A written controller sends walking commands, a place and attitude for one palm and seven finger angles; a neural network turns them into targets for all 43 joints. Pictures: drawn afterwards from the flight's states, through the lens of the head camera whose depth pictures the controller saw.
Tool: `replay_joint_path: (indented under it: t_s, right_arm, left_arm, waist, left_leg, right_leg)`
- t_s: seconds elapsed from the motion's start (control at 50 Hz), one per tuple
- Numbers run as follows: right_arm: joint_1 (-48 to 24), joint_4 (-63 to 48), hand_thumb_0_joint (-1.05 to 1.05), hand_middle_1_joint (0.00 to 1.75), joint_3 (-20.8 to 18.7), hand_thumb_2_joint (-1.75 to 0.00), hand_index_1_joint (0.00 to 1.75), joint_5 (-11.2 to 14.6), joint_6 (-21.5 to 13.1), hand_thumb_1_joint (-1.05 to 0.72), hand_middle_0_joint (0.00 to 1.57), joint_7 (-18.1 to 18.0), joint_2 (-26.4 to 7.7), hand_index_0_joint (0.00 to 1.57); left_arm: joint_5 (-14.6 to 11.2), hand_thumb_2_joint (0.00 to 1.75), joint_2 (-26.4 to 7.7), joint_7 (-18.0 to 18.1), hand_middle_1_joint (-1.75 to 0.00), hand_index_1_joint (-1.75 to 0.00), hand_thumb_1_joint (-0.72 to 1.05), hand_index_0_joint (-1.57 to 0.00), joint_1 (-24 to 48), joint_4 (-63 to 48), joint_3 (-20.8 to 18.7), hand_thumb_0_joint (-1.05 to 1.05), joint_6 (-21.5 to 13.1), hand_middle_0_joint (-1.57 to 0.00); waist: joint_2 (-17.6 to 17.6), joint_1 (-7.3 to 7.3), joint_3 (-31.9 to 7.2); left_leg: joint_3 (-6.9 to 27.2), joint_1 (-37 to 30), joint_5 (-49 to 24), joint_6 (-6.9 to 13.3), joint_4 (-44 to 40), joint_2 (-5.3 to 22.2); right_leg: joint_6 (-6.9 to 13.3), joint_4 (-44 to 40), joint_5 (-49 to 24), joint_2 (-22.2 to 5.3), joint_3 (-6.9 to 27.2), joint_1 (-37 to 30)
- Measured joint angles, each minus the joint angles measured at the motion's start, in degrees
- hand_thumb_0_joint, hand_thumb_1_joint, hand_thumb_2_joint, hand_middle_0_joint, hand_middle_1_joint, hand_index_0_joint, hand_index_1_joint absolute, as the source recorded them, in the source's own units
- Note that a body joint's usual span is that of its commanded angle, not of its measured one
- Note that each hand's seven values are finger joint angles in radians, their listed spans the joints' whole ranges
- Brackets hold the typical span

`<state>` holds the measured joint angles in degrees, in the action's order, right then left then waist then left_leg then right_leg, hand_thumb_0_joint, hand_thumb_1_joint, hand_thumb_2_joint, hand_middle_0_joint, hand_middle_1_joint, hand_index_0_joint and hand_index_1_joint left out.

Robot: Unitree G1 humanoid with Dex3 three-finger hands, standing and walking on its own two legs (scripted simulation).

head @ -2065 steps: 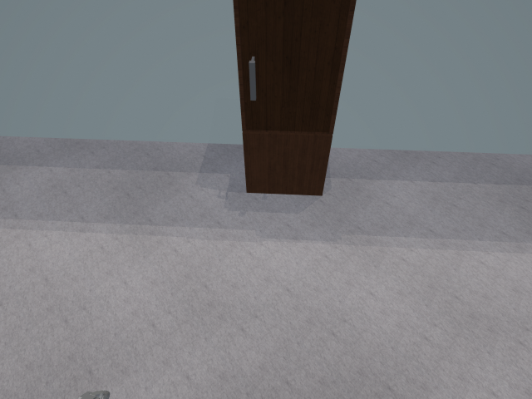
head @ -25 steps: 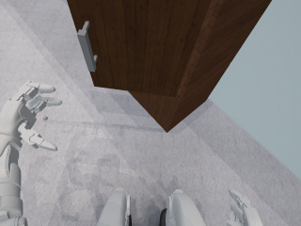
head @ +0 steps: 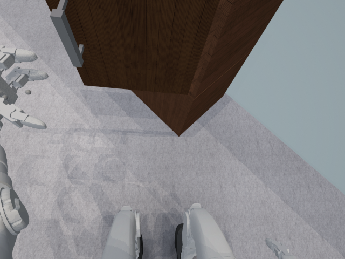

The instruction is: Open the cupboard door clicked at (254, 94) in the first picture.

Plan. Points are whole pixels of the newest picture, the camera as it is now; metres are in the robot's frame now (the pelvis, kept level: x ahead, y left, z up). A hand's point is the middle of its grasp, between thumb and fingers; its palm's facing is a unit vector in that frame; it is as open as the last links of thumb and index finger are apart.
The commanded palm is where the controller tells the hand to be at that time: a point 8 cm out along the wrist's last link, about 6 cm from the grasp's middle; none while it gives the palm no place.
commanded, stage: move the hooked fingers beside the handle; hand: left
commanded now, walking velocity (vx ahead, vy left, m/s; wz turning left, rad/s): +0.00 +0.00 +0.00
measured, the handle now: (71, 35) +0.61 +0.24 +0.04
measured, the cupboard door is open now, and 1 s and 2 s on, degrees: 43 43 43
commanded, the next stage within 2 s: slide the fingers in behind the handle in 1.44 s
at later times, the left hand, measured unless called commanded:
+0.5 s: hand (35, 59) +0.53 +0.30 +0.04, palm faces -0.05 -1.00 -0.03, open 14.0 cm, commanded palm +0.55 +0.31 +0.04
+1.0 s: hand (43, 48) +0.58 +0.30 +0.03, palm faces -0.04 -1.00 -0.03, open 14.0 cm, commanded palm +0.58 +0.30 +0.04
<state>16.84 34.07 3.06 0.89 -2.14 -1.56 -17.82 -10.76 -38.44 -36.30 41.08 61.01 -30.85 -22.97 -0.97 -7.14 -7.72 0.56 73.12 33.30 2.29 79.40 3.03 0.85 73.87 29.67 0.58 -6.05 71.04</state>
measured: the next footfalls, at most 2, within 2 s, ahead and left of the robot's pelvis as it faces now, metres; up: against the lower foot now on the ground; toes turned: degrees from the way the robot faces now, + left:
none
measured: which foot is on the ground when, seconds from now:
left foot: down 0.00-1.00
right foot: down 0.00-1.00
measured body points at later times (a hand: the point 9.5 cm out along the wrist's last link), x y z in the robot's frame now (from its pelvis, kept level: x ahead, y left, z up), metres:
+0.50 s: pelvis -0.01 +0.01 -0.02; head +0.20 +0.06 +0.38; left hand +0.53 +0.35 +0.05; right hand +0.01 -0.27 -0.11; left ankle +0.03 +0.09 -0.60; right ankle +0.04 -0.12 -0.60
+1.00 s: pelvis +0.00 +0.02 -0.02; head +0.23 +0.07 +0.36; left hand +0.57 +0.35 +0.04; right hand -0.03 -0.24 -0.10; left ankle +0.03 +0.09 -0.60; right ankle +0.04 -0.12 -0.60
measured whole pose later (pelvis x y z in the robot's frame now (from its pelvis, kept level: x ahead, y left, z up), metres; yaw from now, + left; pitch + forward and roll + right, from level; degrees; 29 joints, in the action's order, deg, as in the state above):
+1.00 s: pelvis +0.00 +0.02 -0.02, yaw -4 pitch +35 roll -10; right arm 21.8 32.3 8.0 -1.9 5.1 0.0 -15.4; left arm 0.5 -54.3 -31.1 64.4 68.1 -33.4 -13.9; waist -2.4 -16.3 -5.4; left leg 2.6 85.4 34.2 3.4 83.5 4.0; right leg -0.4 74.2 28.7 1.8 -7.8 81.2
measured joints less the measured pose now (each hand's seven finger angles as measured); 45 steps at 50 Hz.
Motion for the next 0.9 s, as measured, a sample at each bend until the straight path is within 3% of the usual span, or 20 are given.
replay_joint_path:
  t_s: [0.42, 0.7, 0.9]
  right_arm:
    - [1.43, -0.63, 0.01, 0.3, 2.76, -0.9, 0.3, -1.06, 3.6, -0.9, 0.21, 0.35, 0.1, 0.2]
    - [3.25, -1.81, 0.0, 0.3, 5.04, -0.9, 0.3, -2.34, 5.45, -0.9, 0.21, -0.07, 0.33, 0.2]
    - [5.01, -1.73, 0.0, 0.3, 4.95, -0.9, 0.3, -2.83, 6.96, -0.9, 0.21, 1.14, 2.05, 0.2]
  left_arm:
    - [6.37, 0.3, -10.24, 2.43, -1.2, -1.2, -0.5, -0.3, 16.11, 8.38, -1.18, -0.01, 3.88, -0.3]
    - [11.3, 0.3, -18.04, 4.09, -1.2, -1.2, -0.5, -0.3, 27.22, 12.1, -0.27, -0.01, 7.46, -0.3]
    - [11.48, 0.3, -16.32, 4.73, -1.2, -1.2, -0.5, -0.3, 24.81, 7.65, -1.86, -0.01, 9.06, -0.3]
  waist:
    - [-0.9, -5.1, 0.94]
    - [-1.59, -9.33, 1.96]
    - [-1.57, -9.18, 2.44]
  left_leg:
    - [1.1, 8.51, 0.33, 0.74, 4.09, 0.53]
    - [2.11, 14.17, 0.89, 1.27, 6.7, 0.67]
    - [1.95, 13.85, 0.89, 1.28, 5.36, 0.84]
  right_leg:
    - [-0.63, 2.13, -0.64, 0.51, -0.98, 7.4]
    - [-1.15, 3.32, -0.65, 0.72, -1.87, 12.11]
    - [-1.38, 1.69, -0.92, 1.01, -1.65, 11.78]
